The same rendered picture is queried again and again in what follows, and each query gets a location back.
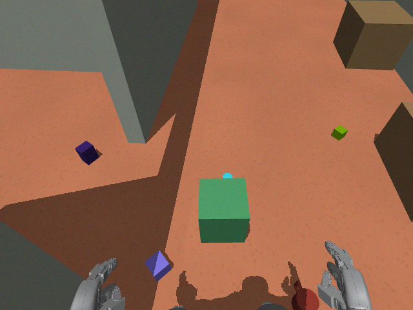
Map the left robot hand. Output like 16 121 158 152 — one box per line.
70 258 125 310

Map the right robot hand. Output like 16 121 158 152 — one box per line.
317 241 372 310

